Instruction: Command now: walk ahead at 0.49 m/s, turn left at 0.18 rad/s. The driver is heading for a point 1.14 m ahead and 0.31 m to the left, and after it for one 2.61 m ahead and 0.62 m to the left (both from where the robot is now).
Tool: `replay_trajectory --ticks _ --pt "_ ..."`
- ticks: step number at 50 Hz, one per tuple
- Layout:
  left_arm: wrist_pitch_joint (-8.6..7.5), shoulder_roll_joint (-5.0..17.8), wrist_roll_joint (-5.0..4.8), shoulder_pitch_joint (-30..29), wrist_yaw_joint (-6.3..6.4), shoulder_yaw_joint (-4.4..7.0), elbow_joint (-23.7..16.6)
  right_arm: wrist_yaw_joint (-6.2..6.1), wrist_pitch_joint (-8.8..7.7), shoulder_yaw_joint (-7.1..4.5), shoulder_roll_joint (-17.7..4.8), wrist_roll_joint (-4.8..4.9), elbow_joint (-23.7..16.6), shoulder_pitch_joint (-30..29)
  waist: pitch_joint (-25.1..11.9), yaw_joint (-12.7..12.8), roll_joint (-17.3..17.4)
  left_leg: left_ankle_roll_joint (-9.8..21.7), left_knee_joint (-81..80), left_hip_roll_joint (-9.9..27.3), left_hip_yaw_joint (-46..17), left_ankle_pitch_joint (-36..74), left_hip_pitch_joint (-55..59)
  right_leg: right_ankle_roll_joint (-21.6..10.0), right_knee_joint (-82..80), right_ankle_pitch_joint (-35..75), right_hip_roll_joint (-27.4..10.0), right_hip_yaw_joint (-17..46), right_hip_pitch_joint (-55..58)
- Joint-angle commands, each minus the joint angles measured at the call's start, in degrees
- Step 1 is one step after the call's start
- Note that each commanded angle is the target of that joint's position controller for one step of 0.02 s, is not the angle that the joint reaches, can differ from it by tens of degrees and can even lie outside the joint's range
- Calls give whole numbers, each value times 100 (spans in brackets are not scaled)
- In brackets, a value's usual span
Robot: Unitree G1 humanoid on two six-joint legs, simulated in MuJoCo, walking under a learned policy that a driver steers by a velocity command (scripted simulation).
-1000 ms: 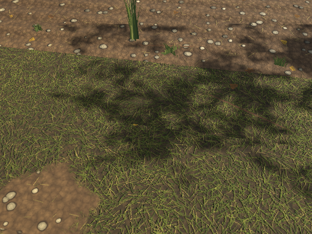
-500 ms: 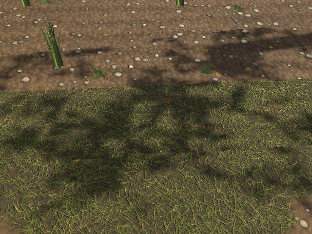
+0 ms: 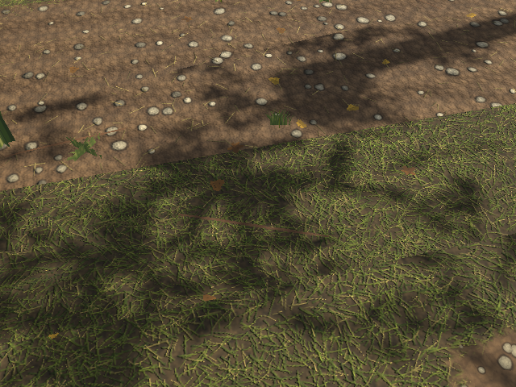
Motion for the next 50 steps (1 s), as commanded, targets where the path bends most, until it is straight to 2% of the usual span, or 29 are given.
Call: replay_trajectory --ticks 1,2,4,6,8,9,12,14,16,17,18,19,20,21,22,23,24,26,28,31,34,37,38,39,40,41,43,46,50 --pt "-127 669 -1 675 -16 230 61 -99 107 -145 -556 -98 -805 -487 -28 210 -311 -3 46 483 -304 527 -2126 -1474 -2205 1919 -2059 2442 1473" --pt "-159 584 -6 421 7 209 90 -72 221 -134 -453 -119 -789 -389 156 38 -273 -52 -342 577 -276 616 -1863 -1370 -2400 1735 -1972 2156 999" --pt "-298 738 130 413 80 252 194 -37 266 -155 -424 -164 -829 -623 272 57 -42 -12 -957 526 -135 1846 -1875 -1220 -2607 1795 -1686 1450 881" --pt "-378 698 17 324 337 262 341 44 148 -163 -450 -175 -1076 -1227 547 91 -367 -22 -2599 416 -152 3349 -1680 -782 -2629 1225 -1204 529 517" --pt "-295 618 64 703 529 249 570 217 84 -122 -160 -296 -1040 -1375 165 224 -236 23 -3594 -12 409 5484 -503 -527 -2198 1104 -840 -214 250" --pt "-282 625 74 848 551 265 653 283 94 -122 -96 -266 -1049 -1470 67 280 -296 57 -3749 -82 450 6049 -113 -458 -1913 850 -853 -344 126" --pt "-205 524 13 1118 477 235 693 383 229 -100 -166 -197 -1306 -2026 287 508 -339 153 -4175 -7 294 5913 -537 -398 -1171 489 -1082 -278 738" --pt "-107 524 -12 1347 479 220 697 453 271 -53 -172 -220 -1407 -2382 598 710 -228 150 -4530 120 241 5470 -1253 -335 -525 516 -1303 -86 1422" --pt "6 548 -5 1353 509 220 657 485 222 -47 -147 -198 -1327 -2246 758 688 -65 169 -5030 331 148 5056 -1600 -270 101 1055 -1573 110 1882" --pt "65 656 20 1281 501 237 703 470 194 -95 -207 -204 -1146 -1730 563 436 -124 257 -5106 373 224 4775 -1078 -275 756 1524 -1648 145 1805" --pt "8 556 -11 849 475 238 698 408 200 -262 -479 -287 -803 -447 -11 -347 -42 393 -5225 111 728 5116 435 -106 2240 2030 -1210 -322 1365" --pt "-72 633 -32 904 427 280 750 302 259 -393 -741 -350 -376 693 -504 -877 737 983 -5378 244 508 6108 2494 92 5141 -125 -369 -753 -51" --pt "-216 313 128 1591 309 145 398 174 248 -460 -1296 -412 -477 591 -1129 -269 1707 1293 -3355 871 -537 7147 4844 174 6316 -2039 -214 111 -2604" --pt "-343 691 52 1622 229 96 175 129 268 -506 -1354 -272 -746 788 -2184 -597 1786 2125 -3336 1534 -1736 6996 5551 220 6164 -1954 -320 1066 -3066" --pt "-442 1055 -132 1302 204 156 -5 91 292 -492 -1333 -233 -979 295 -2128 -403 908 2296 -4294 1773 -2395 4619 5045 165 5078 -1044 -452 1352 -3350" --pt "-457 886 -229 968 259 136 -154 32 302 -547 -1436 -237 -908 -83 -1741 4 577 2287 -4954 1965 -3443 1942 4318 246 4714 -497 -517 1265 -3696" --pt "-311 987 -94 700 418 192 -82 -15 294 -377 -925 -278 -1217 -850 -1123 256 -314 2076 -5317 1874 -3385 1982 2874 465 3971 135 -694 1240 -3243" --pt "-61 845 131 845 540 184 18 10 219 -313 -729 -306 -1287 -1267 -503 579 -336 2058 -5256 1642 -3090 3057 1047 800 2861 -196 -876 1366 -2237" --pt "-16 617 253 521 535 136 -58 -85 181 -345 -788 -291 -1165 -1162 -400 478 -41 1648 -5269 942 -2046 3316 31 856 1548 292 -827 1118 -1250" --pt "-64 355 204 -46 446 52 -139 -241 269 -370 -796 -200 -985 -848 -514 158 261 1195 -5152 269 -1266 3040 -281 752 212 1871 -321 815 -267" --pt "-116 434 122 -461 368 111 -311 -231 362 -363 -704 -136 -890 -520 -426 -17 322 1019 -4904 285 -1645 2055 89 568 -504 1735 -45 807 -26" --pt "-200 604 108 -82 326 258 -308 -227 416 -329 -588 -162 -935 -466 -317 343 484 685 -4455 203 -1976 1378 300 186 -1131 1562 -51 827 761" --pt "-209 809 142 456 365 340 -246 -218 397 -259 -353 -198 -984 -498 -490 599 302 448 -3691 -1 -1720 892 -121 -49 -1205 1326 -587 1283 1594" --pt "-175 1253 211 1075 388 461 -159 -188 335 -162 -11 -164 -1075 -63 -1027 609 -983 82 -2010 -739 -873 -303 -1345 -701 -1534 551 -1692 2844 3093" --pt "-111 1416 186 1636 318 547 62 -191 287 -170 -226 -42 -1189 34 -1238 713 -2124 -113 -563 -705 -381 -810 -2377 -1227 -2289 -1242 -2448 5037 3485" --pt "-116 1051 104 1431 299 448 -8 -190 275 -292 -636 -77 -1101 -178 -562 757 -1310 -152 -58 -422 -469 -384 -2757 -1114 -2539 -1947 -2277 4893 3054" --pt "-64 775 166 834 286 344 -53 -184 323 -319 -644 -171 -1194 -740 184 607 -648 -178 -97 -136 -259 483 -2604 -881 -2587 -879 -1790 3467 2001" --pt "-86 534 163 456 247 258 65 -136 351 -302 -440 -176 -1201 -695 196 318 -853 -212 -937 198 -92 916 -1819 -830 -2870 409 -1328 2296 1268" --pt "-87 854 82 522 242 351 359 -107 309 -173 -241 -254 -1371 -1337 123 421 -644 -278 -2553 383 179 1695 -1612 -992 -3087 1372 -1358 1709 1397"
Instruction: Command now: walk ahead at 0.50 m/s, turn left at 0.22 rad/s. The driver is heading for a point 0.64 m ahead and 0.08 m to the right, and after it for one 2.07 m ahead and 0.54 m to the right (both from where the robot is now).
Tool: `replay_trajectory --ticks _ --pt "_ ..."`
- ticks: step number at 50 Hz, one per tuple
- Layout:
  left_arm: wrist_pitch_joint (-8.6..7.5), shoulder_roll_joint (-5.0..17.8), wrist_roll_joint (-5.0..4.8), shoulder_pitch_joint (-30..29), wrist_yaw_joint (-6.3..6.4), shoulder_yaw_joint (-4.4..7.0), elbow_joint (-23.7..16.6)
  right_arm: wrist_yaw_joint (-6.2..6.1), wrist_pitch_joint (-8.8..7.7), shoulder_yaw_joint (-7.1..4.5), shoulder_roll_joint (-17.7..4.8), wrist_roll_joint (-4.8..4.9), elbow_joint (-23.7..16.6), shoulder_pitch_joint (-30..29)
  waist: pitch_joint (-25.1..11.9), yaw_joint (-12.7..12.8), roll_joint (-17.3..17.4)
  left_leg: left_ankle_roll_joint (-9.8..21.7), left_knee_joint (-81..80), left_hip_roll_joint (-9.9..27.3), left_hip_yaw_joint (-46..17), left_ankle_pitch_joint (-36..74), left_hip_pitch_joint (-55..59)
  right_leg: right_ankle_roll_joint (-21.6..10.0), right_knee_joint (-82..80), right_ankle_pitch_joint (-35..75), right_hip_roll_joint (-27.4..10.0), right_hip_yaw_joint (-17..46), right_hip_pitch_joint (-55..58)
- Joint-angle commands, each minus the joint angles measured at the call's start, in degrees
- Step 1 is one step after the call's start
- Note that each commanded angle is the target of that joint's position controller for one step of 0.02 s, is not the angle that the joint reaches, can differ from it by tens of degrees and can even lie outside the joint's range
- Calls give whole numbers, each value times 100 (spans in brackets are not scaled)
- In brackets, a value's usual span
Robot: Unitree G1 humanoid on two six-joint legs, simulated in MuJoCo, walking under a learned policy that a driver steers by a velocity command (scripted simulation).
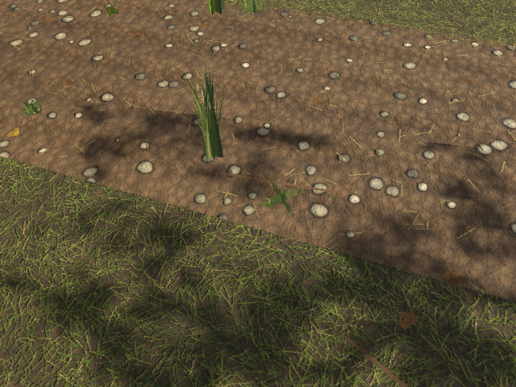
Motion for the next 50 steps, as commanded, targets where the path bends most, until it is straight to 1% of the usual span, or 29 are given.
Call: replay_trajectory --ticks 1,7,8,10,11,12,13,14,15,16,19,21,23,27,30,34,35,37,38,39,40,41,42,43,44,45,46,48,50 --pt "-62 1052 -70 -303 35 257 -218 68 -164 96 3 -47 -533 -618 102 -5 -729 -53 -1234 224 51 784 -295 -1046 -1249 795 -1309 1162 334" --pt "72 1221 -172 34 21 282 160 205 -259 94 -88 28 -622 -1063 34 75 -847 2 -1957 -35 447 918 611 -1014 -971 1322 -1340 736 407" --pt "56 1286 -158 -64 43 303 188 243 -295 41 -200 13 -571 -812 -37 -123 -941 153 -1686 137 186 1269 803 -1009 -753 1677 -1619 800 478" --pt "75 1255 -256 -407 66 280 114 263 -321 -102 -466 -41 -335 -31 -339 -639 -760 429 -2241 -97 445 1004 1854 -819 199 2739 -1398 525 393" --pt "72 1111 -265 -378 68 222 124 247 -329 -220 -635 -62 -49 741 -712 -974 -486 573 -2576 -192 597 1110 2951 -652 1318 3041 -1064 259 38" --pt "42 804 -47 164 43 80 84 160 -282 -331 -1138 -81 -88 1186 -1258 -909 761 1145 -2737 1177 -1143 1189 4608 -269 3313 651 -477 -85 -1508" --pt "-80 507 -40 532 -3 -7 35 195 -271 -278 -1199 25 -128 1246 -1539 -728 1668 1948 -3366 1923 -3086 779 5310 -97 4603 -2132 154 361 -3146" --pt "-147 978 -259 -55 -13 137 -82 269 -297 -221 -908 80 -20 1234 -858 -865 987 1945 -3767 1786 -2935 668 4528 -143 5022 -1928 -24 543 -3563" --pt "-94 1125 -311 -365 8 191 -172 304 -313 -131 -645 18 -102 755 -389 -681 550 1770 -3727 1696 -2182 1709 3852 -152 5024 -1582 -201 551 -3422" --pt "25 1059 -234 -369 50 202 -106 340 -335 -32 -362 -26 -194 271 -214 -463 170 1634 -3695 1556 -1527 3031 3210 -42 4839 -1414 -318 605 -3009" --pt "363 659 -27 92 181 156 89 245 -441 54 -45 -122 -103 -359 -249 -9 260 1368 -3758 1316 -312 5013 2192 258 3947 -749 -449 761 -1835" --pt "429 583 27 54 178 143 36 127 -510 -30 -328 -230 -22 -406 -457 -4 54 1330 -3615 1334 103 5672 2249 304 4006 269 -276 587 -1807" --pt "356 798 -86 -505 118 256 -213 -78 -512 -89 -480 -113 10 -191 -264 -208 285 1186 -3605 1277 260 4468 2707 326 3707 1017 -184 701 -2594" --pt "348 619 17 -1280 -151 206 -646 -518 -256 -64 -345 -15 104 49 -234 -456 214 864 -2916 821 969 2511 2493 498 1570 2984 -69 463 -2244" --pt "464 499 -67 -1451 -522 172 -778 -627 -129 -92 -377 -55 98 193 -212 -548 129 731 -2165 978 969 1063 1888 510 716 3751 -178 586 -1411" --pt "527 471 -170 -1645 -669 121 -743 -646 -58 -110 -247 -20 32 525 208 -836 -288 675 -811 1345 549 369 1880 432 -181 3339 -413 449 -1658" --pt "527 410 -204 -1674 -643 111 -706 -585 -85 -147 -339 -35 71 635 223 -857 -365 645 -564 1489 389 126 1696 324 -270 3258 -428 375 -1432" --pt "501 476 -170 -767 -461 234 -280 -414 -126 -122 -236 -85 211 610 -31 -362 -655 492 629 1395 643 -81 951 -55 -399 3461 -101 -150 57" --pt "484 919 -104 78 -317 443 81 -307 -144 -25 75 -132 257 850 -497 -127 -1094 253 2065 949 1180 -514 425 -297 -125 4397 -64 -215 1400" --pt "401 1502 57 406 -254 525 39 -184 -202 34 240 -190 40 1177 -1136 -107 -1854 -357 4834 360 1271 -3746 -1861 -1174 1611 6535 -1153 1198 3493" --pt "417 1675 -124 641 -253 547 -22 -101 -293 69 -105 -7 -214 1030 -2177 197 -1457 -589 6049 189 476 -3782 -2434 -2139 1269 5250 -1973 2844 3913" --pt "439 1789 -150 735 -200 557 -11 -100 -382 9 -322 149 -449 603 -2241 349 -823 -572 6492 99 150 -3178 -3009 -2430 554 3611 -2299 3472 3753" --pt "493 2001 -192 753 -124 598 307 -138 -456 131 -66 301 -667 294 -1945 114 -789 -428 6215 109 -3 -2368 -3847 -2471 -336 -383 -2592 4559 3389" --pt "498 1229 -164 58 -71 339 -44 -315 -341 67 -301 178 -567 -262 -1105 114 16 -268 5402 328 -54 -1690 -3855 -1885 -667 -2033 -2356 4301 2465" --pt "474 1054 -109 -317 -3 232 -120 -405 -217 74 -272 104 -632 -328 -789 -125 -369 -233 5026 376 -204 -1424 -3514 -1821 -777 -2759 -2342 4485 1551" --pt "418 901 -113 -588 18 150 -209 -458 -106 78 -217 -55 -611 -303 -337 -276 -417 -250 4669 411 -215 -1376 -3212 -1635 -864 -3196 -1991 4208 650" --pt "334 850 -72 -870 52 96 -305 -420 -145 -29 -431 -138 -592 -146 19 -515 -402 -258 3427 447 -412 -78 -2975 -1331 -804 -2995 -1471 3600 31" --pt "258 1013 131 -936 208 115 -361 -375 -224 -3 -152 -312 -645 -230 235 -541 -386 -553 2458 337 -147 1110 -2363 -1169 -670 -1453 -893 2650 -960" --pt "309 956 104 -886 334 109 -417 -309 -278 108 242 -380 -805 -384 -40 -461 -441 -747 891 192 69 1894 -1187 -1075 -472 -484 -567 2115 -1437"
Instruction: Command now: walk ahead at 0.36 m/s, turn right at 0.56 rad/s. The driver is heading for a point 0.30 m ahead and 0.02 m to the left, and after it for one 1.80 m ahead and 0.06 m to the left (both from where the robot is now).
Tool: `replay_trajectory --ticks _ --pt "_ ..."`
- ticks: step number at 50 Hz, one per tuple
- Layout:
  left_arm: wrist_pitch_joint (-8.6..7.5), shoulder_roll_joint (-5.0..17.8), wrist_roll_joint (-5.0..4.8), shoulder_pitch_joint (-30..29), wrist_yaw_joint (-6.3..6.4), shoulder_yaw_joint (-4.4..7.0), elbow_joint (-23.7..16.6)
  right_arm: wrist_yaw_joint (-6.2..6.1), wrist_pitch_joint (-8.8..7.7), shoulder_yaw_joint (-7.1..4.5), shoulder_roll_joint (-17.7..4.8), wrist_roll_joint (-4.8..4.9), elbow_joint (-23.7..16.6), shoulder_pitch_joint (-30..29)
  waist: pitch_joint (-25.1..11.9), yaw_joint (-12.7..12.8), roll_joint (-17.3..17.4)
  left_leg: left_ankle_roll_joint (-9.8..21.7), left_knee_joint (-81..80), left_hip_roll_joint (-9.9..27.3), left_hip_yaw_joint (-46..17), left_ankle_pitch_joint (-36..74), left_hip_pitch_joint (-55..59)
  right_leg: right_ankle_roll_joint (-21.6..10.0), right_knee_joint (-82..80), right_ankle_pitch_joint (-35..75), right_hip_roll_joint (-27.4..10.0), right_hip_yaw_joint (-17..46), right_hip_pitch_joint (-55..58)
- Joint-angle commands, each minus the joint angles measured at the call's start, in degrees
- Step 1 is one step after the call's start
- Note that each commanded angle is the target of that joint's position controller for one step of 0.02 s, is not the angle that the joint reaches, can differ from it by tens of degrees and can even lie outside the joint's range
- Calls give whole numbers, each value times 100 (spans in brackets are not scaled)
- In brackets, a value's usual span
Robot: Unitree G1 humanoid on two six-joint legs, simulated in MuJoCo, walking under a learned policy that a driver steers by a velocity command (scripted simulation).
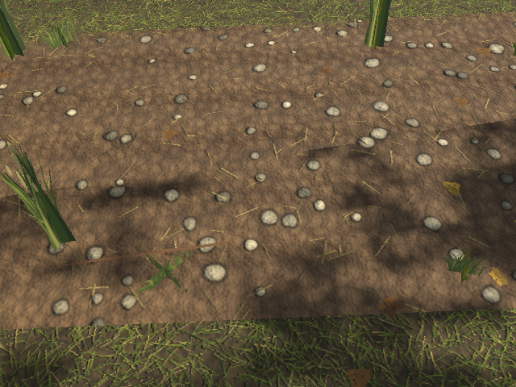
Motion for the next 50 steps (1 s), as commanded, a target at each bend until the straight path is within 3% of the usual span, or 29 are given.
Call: replay_trajectory --ticks 1,2,4,7,10,11,12,13,14,15,16,17,18,20,23,27,32,34,36,37,38,39,40,41,42,43,45,47,50 --pt "-122 1112 0 -526 225 269 -668 47 -129 -51 -147 -75 -697 -520 -159 -39 -417 -272 -2147 -116 5 1313 1038 -759 -1250 -280 -1078 1375 -747" --pt "-102 1155 -46 -399 226 296 -658 62 -108 -40 -113 13 -759 -621 -175 63 -562 -307 -2686 -224 3 1255 1315 -763 -1309 -329 -1089 1367 -670" --pt "-123 1216 -146 -256 176 354 -629 95 -75 -111 -312 171 -827 -741 -67 173 -892 -309 -3349 -360 -83 1088 1660 -806 -1455 -810 -1176 1593 -521" --pt "-157 1117 -224 -165 117 374 -582 198 -210 -246 -616 280 -768 -764 13 223 -1086 -142 -4251 -409 -123 727 2215 -803 -1327 -1467 -1323 1881 -237" --pt "-132 862 -113 8 56 297 -560 304 -354 -336 -690 351 -639 -481 -10 111 -1209 224 -4956 -439 44 -344 3043 -656 -854 -1659 -1256 2101 119" --pt "-133 607 -103 148 46 216 -538 302 -389 -355 -708 336 -544 -122 -123 -57 -1154 410 -5226 -304 81 -607 3649 -497 -471 -1655 -1049 1972 37" --pt "-157 157 -18 184 16 76 -564 297 -432 -381 -882 200 -354 737 -593 -389 -515 763 -5330 536 -835 -908 4864 -229 1046 -1691 -641 1378 -549" --pt "-257 -52 -216 557 25 48 -755 356 -375 -586 -1597 28 14 1608 -773 -271 1437 1774 -6204 1749 -3465 -2218 6189 112 2862 -2181 182 531 -2538" --pt "-365 605 -317 87 79 213 -820 481 -395 -601 -1410 136 222 1999 -265 -539 1359 2077 -6692 1934 -4686 -3449 6230 228 3834 -2207 3 621 -3765" --pt "-404 954 -256 -501 108 312 -917 507 -412 -497 -1124 182 188 1722 277 -573 883 1890 -6646 1695 -3966 -3278 5857 170 4086 -1594 -260 706 -4061" --pt "-405 915 -118 -677 125 310 -944 490 -389 -426 -962 156 69 1237 346 -379 580 1685 -6600 1375 -3118 -2570 5386 185 3953 -952 -572 370 -3816" --pt "-401 914 -34 -671 104 321 -933 469 -351 -358 -785 176 13 837 308 -205 567 1563 -6674 1095 -2533 -2016 4947 264 3577 -481 -808 180 -3413" --pt "-380 859 -51 -622 68 339 -904 445 -356 -304 -714 157 -16 582 275 -31 652 1428 -6844 874 -2154 -1569 4417 325 3324 -103 -986 118 -2823" --pt "-351 680 -65 -592 7 308 -842 436 -367 -295 -716 136 78 567 174 -7 750 1440 -6973 653 -1575 -756 4147 455 3211 400 -977 -169 -2500" --pt "-365 539 -50 -1038 -27 257 -956 395 -351 -304 -832 197 325 949 164 -144 508 1459 -6987 658 -1113 351 4312 528 2247 1095 -974 -259 -2577" --pt "-406 319 -78 -1848 -140 154 -1120 314 -301 -276 -909 277 685 1448 137 -438 569 1327 -6924 586 -626 1221 4579 542 851 1798 -808 -444 -2116" --pt "-502 316 -164 -2718 -329 114 -1402 257 -163 -247 -979 317 1000 1887 419 -677 474 1405 -6665 881 -712 1528 5196 383 122 1395 -626 -642 -2058" --pt "-556 362 -181 -2792 -397 121 -1470 227 -90 -259 -1055 314 1069 1905 429 -586 517 1370 -6422 985 -711 2110 5413 221 -118 930 -531 -722 -1805" --pt "-580 615 -144 -2125 -375 246 -1322 209 -42 -273 -1170 336 1057 1723 -55 -110 689 1236 -5632 887 -496 4108 5301 -60 -355 767 -239 -948 -393" --pt "-575 890 -125 -1169 -333 380 -1063 211 -42 -257 -1186 322 995 1540 -625 401 640 1086 -4661 665 -277 4561 4838 -319 -445 1121 -307 -850 1056" --pt "-550 1357 -53 139 -240 502 -803 208 -102 -191 -1066 189 781 1300 -1584 927 114 907 -2918 373 -92 2942 3454 -787 -141 1538 -1443 395 3175" --pt "-531 1695 -112 400 -265 547 -644 298 -229 54 -298 155 747 2123 -2530 500 -1501 604 -1008 -585 -101 -2051 1291 -1736 -459 774 -2907 3058 5087" --pt "-463 1138 -136 556 -221 428 -577 349 -360 -111 -927 317 845 1774 -2294 764 -1125 610 -475 -411 -614 -2373 671 -1662 -902 160 -2767 3357 4839" --pt "-432 982 -141 11 -175 356 -599 359 -415 -192 -1146 435 619 1092 -1198 668 -934 595 -486 -141 -379 -1867 357 -1407 -1097 535 -2514 2392 3933" --pt "-427 879 -119 -392 -176 310 -639 337 -434 -189 -1077 381 564 750 -684 473 -427 575 -810 90 -230 -1382 567 -1231 -1296 1025 -2232 1785 3004" --pt "-434 754 -76 -673 -202 273 -658 313 -411 -220 -1010 267 560 605 -302 275 -254 511 -1159 206 -163 -1120 807 -1137 -1501 1442 -2016 1406 2260" --pt "-498 626 -23 -858 -226 233 -607 325 -293 -207 -748 228 595 802 -170 -69 -432 446 -1512 342 -170 -861 1426 -1098 -1882 1767 -1800 965 1448" --pt "-572 711 -95 -842 -228 253 -478 321 -209 -174 -596 211 506 683 -21 -168 -498 340 -1916 399 -64 -672 1457 -1129 -2113 2022 -1767 620 1061" --pt "-562 935 -108 -662 -159 309 -305 346 -219 -114 -530 163 258 -60 214 -26 -400 292 -3085 385 47 378 1343 -991 -2242 2142 -1576 155 872"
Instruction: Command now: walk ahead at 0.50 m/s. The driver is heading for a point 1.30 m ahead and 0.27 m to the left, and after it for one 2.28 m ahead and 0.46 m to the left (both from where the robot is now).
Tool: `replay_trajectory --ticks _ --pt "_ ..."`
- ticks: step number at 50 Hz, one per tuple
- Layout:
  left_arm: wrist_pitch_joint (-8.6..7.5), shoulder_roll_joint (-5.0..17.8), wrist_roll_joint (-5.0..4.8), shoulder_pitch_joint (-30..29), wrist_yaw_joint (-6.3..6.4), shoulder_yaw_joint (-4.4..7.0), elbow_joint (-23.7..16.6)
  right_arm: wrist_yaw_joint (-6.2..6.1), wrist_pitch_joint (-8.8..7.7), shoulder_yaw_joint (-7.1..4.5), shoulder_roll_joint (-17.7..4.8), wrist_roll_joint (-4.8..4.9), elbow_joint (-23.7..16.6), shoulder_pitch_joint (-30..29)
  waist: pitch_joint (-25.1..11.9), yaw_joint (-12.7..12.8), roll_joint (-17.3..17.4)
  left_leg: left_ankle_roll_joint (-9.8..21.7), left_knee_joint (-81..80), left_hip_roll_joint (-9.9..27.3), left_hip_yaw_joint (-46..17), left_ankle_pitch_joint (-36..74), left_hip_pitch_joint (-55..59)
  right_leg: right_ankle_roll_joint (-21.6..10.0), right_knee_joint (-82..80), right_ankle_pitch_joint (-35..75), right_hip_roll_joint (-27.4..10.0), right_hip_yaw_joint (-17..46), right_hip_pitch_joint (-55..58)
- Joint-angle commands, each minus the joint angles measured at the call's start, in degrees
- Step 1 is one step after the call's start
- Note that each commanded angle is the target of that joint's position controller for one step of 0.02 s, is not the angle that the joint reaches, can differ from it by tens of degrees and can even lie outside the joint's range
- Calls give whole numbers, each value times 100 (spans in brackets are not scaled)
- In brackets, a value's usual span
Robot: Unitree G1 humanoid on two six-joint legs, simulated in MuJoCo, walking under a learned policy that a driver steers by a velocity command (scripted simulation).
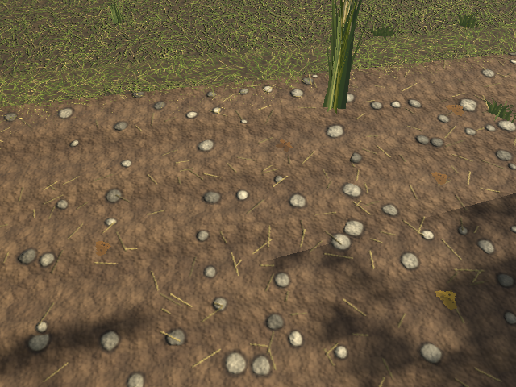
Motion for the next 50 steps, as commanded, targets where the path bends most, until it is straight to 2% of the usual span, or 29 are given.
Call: replay_trajectory --ticks 1,4,8,10,11,12,13,14,15,16,17,18,19,22,25,29,34,37,38,39,40,41,42,43,44,45,47,48,50 --pt "-108 789 -27 -327 61 162 -336 51 -52 51 -46 -26 -381 -183 117 -122 -525 -19 -1112 38 47 1131 125 -926 -774 1759 -1374 747 -347" --pt "-98 963 -101 65 81 185 -158 149 -100 90 -81 34 -533 -833 174 138 -496 22 -2025 -201 172 1931 595 -806 -804 1221 -1363 648 -320" --pt "-22 1087 -151 403 90 201 98 246 -125 61 -313 63 -775 -1297 264 163 -485 278 -2537 -269 52 1408 397 -676 -423 1241 -1793 872 594" --pt "48 1168 -133 403 111 215 162 266 -142 17 -452 52 -747 -1051 86 -27 -593 434 -2675 -406 187 950 835 -537 7 2028 -1847 859 936" --pt "85 1184 -117 326 124 203 167 247 -145 -64 -597 36 -610 -549 -219 -335 -610 569 -2802 -583 371 866 1588 -417 646 2934 -1666 689 915" --pt "111 1039 -57 344 143 133 134 198 -143 -194 -890 17 -357 370 -854 -724 -496 775 -2671 -470 288 1038 2957 -242 1793 3062 -1358 448 458" --pt "54 543 14 811 130 -40 -43 157 -135 -318 -1448 -108 -261 1172 -1891 -766 474 1496 -2566 937 -1662 896 5277 131 3977 1274 -716 91 -1453" --pt "-48 314 -9 1154 99 -135 55 202 -99 -305 -1377 -9 -133 1462 -2519 -736 1428 2012 -3452 1591 -3738 -222 6107 282 5221 -2363 -108 535 -2739" --pt "-110 931 -142 654 66 20 -7 200 -92 -161 -928 55 -168 1240 -1848 -829 873 1739 -3700 1415 -3489 -904 5679 216 5731 -2302 -446 850 -3369" --pt "-142 1032 -210 191 65 50 -151 191 -87 -102 -778 51 -251 781 -1089 -726 539 1527 -3842 1237 -2760 -704 4872 163 5634 -1759 -722 666 -3562" --pt "-138 979 -149 -74 98 48 -197 192 -86 -61 -668 2 -308 410 -638 -577 186 1433 -3995 1022 -2204 -166 4088 185 5351 -1276 -944 527 -3408" --pt "-98 908 -81 -118 118 70 -202 211 -108 -22 -539 -60 -332 204 -378 -403 160 1379 -4190 828 -1813 332 3508 213 5051 -941 -1115 528 -3136" --pt "-41 797 -65 -7 125 63 -174 223 -136 -4 -479 -97 -321 112 -360 -249 265 1363 -4360 710 -1587 572 3170 243 4914 -733 -1197 551 -2807" --pt "95 587 -23 13 155 35 -156 220 -222 -27 -535 -44 -202 141 -238 -118 244 1469 -4719 579 -1038 1113 2794 384 4467 -314 -1246 469 -2706" --pt "98 552 26 -583 159 24 -350 138 -198 -57 -652 -31 -21 377 -14 -237 113 1418 -4877 491 -659 1418 2907 513 3533 567 -1269 453 -3065" --pt "26 412 -4 -1334 73 -49 -542 70 -148 -73 -781 30 191 709 167 -492 115 1231 -4927 321 -234 1299 2962 517 2221 1552 -1070 272 -2765" --pt "-45 471 -64 -2092 -74 -83 -859 44 -17 -103 -871 74 503 1176 385 -704 86 1221 -4600 682 -337 1421 3799 363 1508 1231 -918 239 -2959" --pt "-93 633 -59 -1924 -145 -41 -877 -1 72 -148 -974 94 577 1135 221 -492 212 1090 -4123 834 -383 2328 4214 131 1258 600 -765 138 -2525" --pt "-104 751 -47 -1535 -136 21 -778 -13 99 -158 -1024 99 565 1022 -24 -242 276 1008 -3674 739 -275 3240 4193 18 1140 508 -592 -28 -1882" --pt "-105 982 -30 -721 -95 151 -518 -22 127 -122 -942 84 545 960 -547 154 191 863 -2752 451 -47 3877 3944 -154 1031 647 -453 -154 -696" --pt "-101 1361 38 333 -28 276 -301 -26 113 -8 -707 -4 412 979 -1390 548 -198 667 -1186 146 107 2810 2799 -512 1311 904 -1263 704 1170" --pt "-51 1822 47 763 -6 392 -201 29 -3 205 -10 -14 340 1682 -2174 308 -1623 232 946 -898 309 -689 381 -1377 946 -138 -2671 3258 3276" --pt "-35 1252 0 782 4 241 -229 47 -110 101 -464 106 438 1425 -2198 530 -1384 270 1697 -862 -535 -2112 -269 -1345 349 -813 -2793 4015 3147" --pt "-41 1033 2 383 27 158 -265 67 -167 -23 -842 268 263 924 -1275 487 -1071 338 1863 -577 -571 -1725 -634 -1069 186 -817 -2629 3150 2384" --pt "-51 895 22 -18 37 112 -314 47 -170 -26 -814 271 192 626 -803 299 -745 335 1632 -275 -398 -1210 -492 -899 15 -488 -2408 2445 1592" --pt "-80 705 41 -314 21 65 -312 26 -132 -47 -740 193 175 480 -403 148 -615 297 1310 -114 -356 -851 -331 -802 -225 -147 -2188 1946 932" --pt "-173 556 102 -584 4 38 -275 11 30 -64 -525 166 272 754 -232 -146 -820 237 1032 78 -399 -417 268 -688 -593 298 -1939 1263 224" --pt "-211 566 101 -610 3 49 -225 10 98 -51 -394 171 295 821 -168 -210 -769 197 976 94 -384 -332 327 -713 -715 564 -1914 1001 49" --pt "-257 694 121 -592 32 94 -116 -5 183 -52 -306 156 196 660 5 -256 -637 118 736 115 -435 32 84 -729 -866 1032 -1912 561 -67"
Next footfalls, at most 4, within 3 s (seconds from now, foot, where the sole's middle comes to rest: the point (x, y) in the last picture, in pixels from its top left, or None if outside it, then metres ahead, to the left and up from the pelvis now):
0.24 left None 0.32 0.15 -0.78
0.80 right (311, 338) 0.61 -0.08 -0.78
1.34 left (219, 252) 0.87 0.19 -0.78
1.82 right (249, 170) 1.21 0.11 -0.78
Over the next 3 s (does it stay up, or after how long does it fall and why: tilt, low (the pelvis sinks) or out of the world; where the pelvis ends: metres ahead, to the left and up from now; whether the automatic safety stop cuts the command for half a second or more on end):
stays up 1.57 0.33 0.00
